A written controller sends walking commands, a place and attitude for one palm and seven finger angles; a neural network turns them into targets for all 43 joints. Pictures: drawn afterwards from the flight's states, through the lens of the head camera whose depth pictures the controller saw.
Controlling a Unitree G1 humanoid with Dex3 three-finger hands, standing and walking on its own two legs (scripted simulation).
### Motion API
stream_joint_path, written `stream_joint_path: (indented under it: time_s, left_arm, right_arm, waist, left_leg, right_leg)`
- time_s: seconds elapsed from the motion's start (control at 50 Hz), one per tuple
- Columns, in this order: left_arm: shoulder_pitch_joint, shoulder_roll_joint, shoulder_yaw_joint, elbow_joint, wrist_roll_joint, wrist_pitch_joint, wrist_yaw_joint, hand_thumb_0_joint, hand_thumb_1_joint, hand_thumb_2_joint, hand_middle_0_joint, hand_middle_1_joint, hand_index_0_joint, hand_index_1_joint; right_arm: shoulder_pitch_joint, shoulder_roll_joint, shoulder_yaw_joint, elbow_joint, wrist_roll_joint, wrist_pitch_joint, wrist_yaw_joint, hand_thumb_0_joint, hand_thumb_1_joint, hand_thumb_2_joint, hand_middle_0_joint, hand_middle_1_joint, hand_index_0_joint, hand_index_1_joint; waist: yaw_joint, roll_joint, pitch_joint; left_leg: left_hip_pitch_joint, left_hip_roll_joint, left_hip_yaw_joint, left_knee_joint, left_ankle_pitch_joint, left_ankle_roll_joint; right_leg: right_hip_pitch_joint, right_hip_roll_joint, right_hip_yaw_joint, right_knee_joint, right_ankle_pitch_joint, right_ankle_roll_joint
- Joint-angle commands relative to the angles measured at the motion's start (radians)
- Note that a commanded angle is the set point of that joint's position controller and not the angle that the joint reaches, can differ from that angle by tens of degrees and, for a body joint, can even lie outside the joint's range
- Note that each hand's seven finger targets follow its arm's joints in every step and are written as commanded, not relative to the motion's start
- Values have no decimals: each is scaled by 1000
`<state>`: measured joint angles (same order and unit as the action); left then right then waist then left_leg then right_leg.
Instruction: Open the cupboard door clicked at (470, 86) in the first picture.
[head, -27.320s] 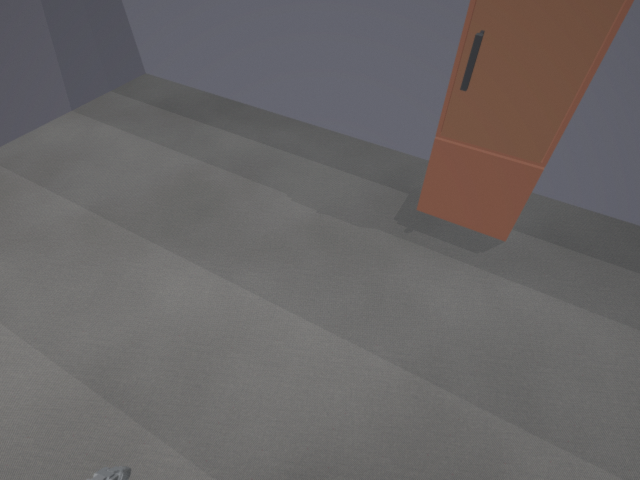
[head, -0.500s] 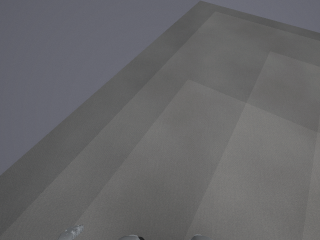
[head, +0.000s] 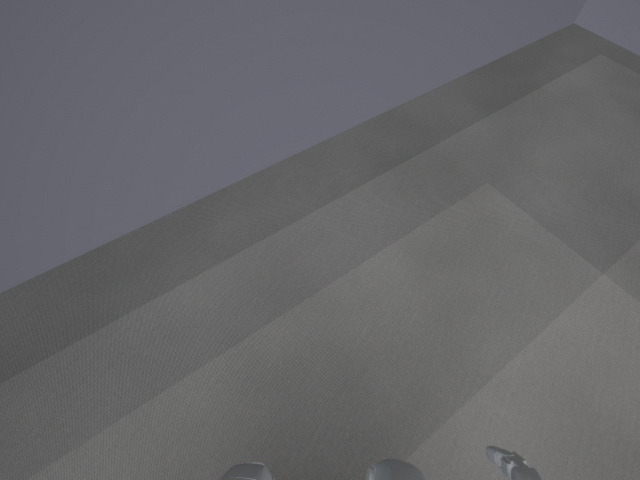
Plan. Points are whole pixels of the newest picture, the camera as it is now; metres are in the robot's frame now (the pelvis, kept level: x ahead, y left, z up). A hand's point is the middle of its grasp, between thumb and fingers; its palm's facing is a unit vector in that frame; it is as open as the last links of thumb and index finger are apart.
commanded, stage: turn to face it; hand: left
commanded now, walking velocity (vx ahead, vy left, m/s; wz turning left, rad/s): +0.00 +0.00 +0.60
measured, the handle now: out of the picture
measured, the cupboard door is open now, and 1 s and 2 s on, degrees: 49 49 49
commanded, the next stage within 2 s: none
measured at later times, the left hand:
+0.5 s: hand out of the picture +0.02 +0.15 -0.15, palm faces +0.33 -0.92 -0.22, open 7.3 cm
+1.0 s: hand out of the picture +0.00 +0.15 -0.14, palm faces +0.55 -0.78 -0.31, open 7.3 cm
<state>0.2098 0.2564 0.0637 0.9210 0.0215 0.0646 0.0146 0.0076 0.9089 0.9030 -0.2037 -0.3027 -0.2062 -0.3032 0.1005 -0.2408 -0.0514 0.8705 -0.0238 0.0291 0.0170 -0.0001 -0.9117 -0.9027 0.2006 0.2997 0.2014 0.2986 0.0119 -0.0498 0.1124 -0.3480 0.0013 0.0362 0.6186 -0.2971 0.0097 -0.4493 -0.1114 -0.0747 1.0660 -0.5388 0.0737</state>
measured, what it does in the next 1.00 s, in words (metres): steps on the spot, turning left: right foot, then left foot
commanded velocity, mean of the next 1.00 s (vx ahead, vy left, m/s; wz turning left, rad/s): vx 0.00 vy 0.00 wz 0.60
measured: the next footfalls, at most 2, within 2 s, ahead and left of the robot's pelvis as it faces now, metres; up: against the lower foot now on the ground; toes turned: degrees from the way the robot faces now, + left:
right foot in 0.20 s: +0.07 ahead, -0.15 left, +0.00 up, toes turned +3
left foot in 0.54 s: +0.00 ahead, +0.08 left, +0.00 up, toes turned +26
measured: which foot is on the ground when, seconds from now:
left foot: down 0.00-0.20, up 0.22-0.52, down 0.54-0.90, up 0.92-1.00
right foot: up 0.00-0.18, down 0.20-0.54, up 0.56-0.88, down 0.90-1.00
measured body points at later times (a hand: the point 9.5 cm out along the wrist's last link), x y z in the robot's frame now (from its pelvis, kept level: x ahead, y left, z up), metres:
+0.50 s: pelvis +0.01 -0.05 +0.01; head +0.06 -0.03 +0.46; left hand +0.00 +0.20 -0.13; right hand +0.19 -0.26 -0.13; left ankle -0.04 +0.06 -0.70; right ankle +0.03 -0.16 -0.72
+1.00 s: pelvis +0.03 -0.08 +0.01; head +0.09 -0.07 +0.45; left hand -0.03 +0.19 -0.11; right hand +0.25 -0.26 -0.15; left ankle -0.06 +0.02 -0.66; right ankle +0.09 -0.18 -0.72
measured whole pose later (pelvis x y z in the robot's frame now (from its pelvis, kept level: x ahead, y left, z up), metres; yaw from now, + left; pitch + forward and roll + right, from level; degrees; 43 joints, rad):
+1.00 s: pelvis +0.03 -0.08 +0.01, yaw +36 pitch +1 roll +1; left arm 0.16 0.21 0.04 0.85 0.03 0.01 0.02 0.00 0.91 0.90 -0.20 -0.30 -0.20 -0.30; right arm 0.16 -0.27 -0.09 0.93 -0.02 0.08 0.02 0.00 -0.91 -0.90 0.20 0.30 0.20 0.30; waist -0.02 0.04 0.11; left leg -0.49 -0.02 -0.04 1.08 -0.47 -0.05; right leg -0.28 -0.07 -0.10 0.58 -0.32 -0.01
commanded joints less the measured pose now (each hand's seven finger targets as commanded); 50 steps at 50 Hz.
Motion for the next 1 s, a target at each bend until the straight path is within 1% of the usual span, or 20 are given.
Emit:
stream_joint_path:
  time_s: [0.0, 0.12, 0.14, 0.16, 0.18, 0.2, 0.24, 0.28, 0.4, 0.48, 0.5, 0.52, 0.54, 0.64, 0.82, 0.84, 0.86, 0.88, 0.92, 0.98]
  left_arm:
    - [-27, 74, 27, -108, -6, -34, -9, 0, 900, 900, -200, -300, -200, -300]
    - [82, 73, 29, -93, -7, -48, -11, 0, 900, 900, -200, -300, -200, -300]
    - [125, 110, 40, -87, -2, -57, -5, 0, 900, 900, -200, -300, -200, -300]
    - [152, 207, 59, -95, 15, -69, 6, 0, 900, 900, -200, -300, -200, -300]
    - [119, 250, 54, -111, 12, -65, 8, 0, 900, 900, -200, -300, -200, -300]
    - [76, 196, 48, -118, 6, -72, 16, 0, 900, 900, -200, -300, -200, -300]
    - [-27, 131, 26, -136, 3, -72, 17, 0, 900, 900, -200, -300, -200, -300]
    - [-38, 113, 22, -143, 6, -74, 18, 0, 900, 900, -200, -300, -200, -300]
    - [77, 165, 43, -89, 10, -75, 17, 0, 900, 900, -200, -300, -200, -300]
    - [47, 168, 54, -82, -2, -70, 9, 0, 900, 900, -200, -300, -200, -300]
    - [43, 142, 50, -96, -9, -64, 4, 0, 900, 900, -200, -300, -200, -300]
    - [14, 70, 29, -141, -14, -59, -6, 0, 900, 900, -200, -300, -200, -300]
    - [-70, 79, 21, -180, -1, -48, 1, 0, 900, 900, -200, -300, -200, -300]
    - [-57, 71, 25, -108, -7, -37, -5, 0, 900, 900, -200, -300, -200, -300]
    - [19, 73, 25, -104, -13, -48, -6, 0, 900, 900, -200, -300, -200, -300]
    - [70, 102, 34, -97, -10, -59, -2, 0, 900, 900, -200, -300, -200, -300]
    - [107, 196, 54, -95, 7, -71, 9, 0, 900, 900, -200, -300, -200, -300]
    - [102, 248, 56, -103, 12, -68, 12, 0, 900, 900, -200, -300, -200, -300]
    - [12, 169, 37, -119, 1, -71, 21, 0, 900, 900, -200, -300, -200, -300]
    - [-54, 116, 21, -139, 4, -72, 20, 0, 900, 900, -200, -300, -200, -300]
  right_arm:
    - [39, -210, -55, -49, -5, -13, -29, 0, -900, -900, 200, 300, 200, 300]
    - [-31, -214, -67, -68, -1, 5, -20, 0, -900, -900, 200, 300, 200, 300]
    - [-40, -183, -65, -81, 7, 7, -17, 0, -900, -900, 200, 300, 200, 300]
    - [-27, -112, -56, -100, 15, 8, -10, 0, -900, -900, 200, 300, 200, 300]
    - [-45, -106, -55, -117, 9, 6, -3, 0, -900, -900, 200, 300, 200, 300]
    - [-46, -127, -61, -98, 4, 13, -4, 0, -900, -900, 200, 300, 200, 300]
    - [-6, -107, -59, -55, 4, 24, 8, 0, -900, -900, 200, 300, 200, 300]
    - [5, -76, -48, -41, 8, 29, 16, 0, -900, -900, 200, 300, 200, 300]
    - [-65, -39, -27, -54, 15, 16, 19, 0, -900, -900, 200, 300, 200, 300]
    - [41, -73, -32, -34, 14, -1, 12, 0, -900, -900, 200, 300, 200, 300]
    - [102, -138, -48, -18, 7, -9, 10, 0, -900, -900, 200, 300, 200, 300]
    - [167, -256, -78, -14, -3, -11, 2, 0, -900, -900, 200, 300, 200, 300]
    - [232, -286, -82, 7, -3, -1, -6, 0, -900, -900, 200, 300, 200, 300]
    - [89, -190, -50, -23, -1, -20, -37, 0, -900, -900, 200, 300, 200, 300]
    - [13, -200, -67, -42, 1, 1, -24, 0, -900, -900, 200, 300, 200, 300]
    - [3, -179, -65, -52, 8, 1, -22, 0, -900, -900, 200, 300, 200, 300]
    - [15, -116, -58, -70, 19, 1, -14, 0, -900, -900, 200, 300, 200, 300]
    - [-2, -99, -55, -93, 14, 0, -8, 0, -900, -900, 200, 300, 200, 300]
    - [1, -114, -62, -58, 7, 18, -5, 0, -900, -900, 200, 300, 200, 300]
    - [20, -79, -47, -30, 9, 27, 13, 0, -900, -900, 200, 300, 200, 300]
  waist:
    - [-26, 198, -174]
    - [26, 194, -158]
    - [51, 109, -158]
    - [66, -164, -158]
    - [69, -267, -140]
    - [38, -241, -124]
    - [-22, -180, -97]
    - [-28, -165, -116]
    - [44, -145, -154]
    - [-14, -103, -199]
    - [-50, 46, -238]
    - [-91, 353, -239]
    - [-121, 274, -214]
    - [-30, 197, -185]
    - [13, 210, -149]
    - [41, 133, -167]
    - [57, -124, -191]
    - [65, -265, -169]
    - [11, -226, -122]
    - [-26, -170, -119]
  left_leg:
    - [162, 242, -257, -244, 393, 148]
    - [-43, 165, -281, -185, 144, 97]
    - [-132, 102, -245, -92, 47, 53]
    - [-298, -36, -107, 149, -167, -26]
    - [-283, -53, -67, 425, -331, -41]
    - [-281, -8, -118, 579, -277, -36]
    - [-253, 29, -90, 666, -151, -57]
    - [-200, 32, -37, 552, -133, -72]
    - [-121, 14, 56, 185, -182, -69]
    - [109, 8, 64, -140, 27, -40]
    - [294, 99, -43, -217, 226, 1]
    - [422, 390, -427, -239, 613, 159]
    - [361, 460, -449, -236, 644, 250]
    - [267, 249, -241, -227, 636, 153]
    - [16, 170, -306, -178, 322, 103]
    - [-56, 121, -281, -104, 221, 61]
    - [-233, -5, -156, 98, -47, -14]
    - [-261, -65, -64, 379, -345, -48]
    - [-266, 10, -108, 629, -245, -50]
    - [-202, 33, -39, 539, -152, -76]
  right_leg:
    - [-71, 17, 64, -7, 85, 6]
    - [258, 100, -3, -469, 231, -12]
    - [362, 44, 47, -621, 261, -24]
    - [439, -212, 361, -797, 196, -110]
    - [318, -390, 475, -846, 242, -214]
    - [259, -354, 456, -825, 294, -235]
    - [221, -240, 222, -761, 436, -201]
    - [255, -201, 92, -728, 585, -180]
    - [429, -253, 34, -651, 814, -199]
    - [343, -239, -50, -492, 740, -124]
    - [185, -195, -95, -339, 582, -66]
    - [-125, -44, -118, -119, -33, 17]
    - [-169, -20, -2, 8, -140, 2]
    - [-127, 4, 76, 46, 107, 14]
    - [258, 100, 10, -491, 239, -10]
    - [374, 56, 44, -645, 315, -19]
    - [513, -178, 292, -778, 330, -91]
    - [412, -395, 444, -814, 427, -212]
    - [300, -310, 336, -774, 474, -236]
    - [299, -207, 80, -717, 658, -187]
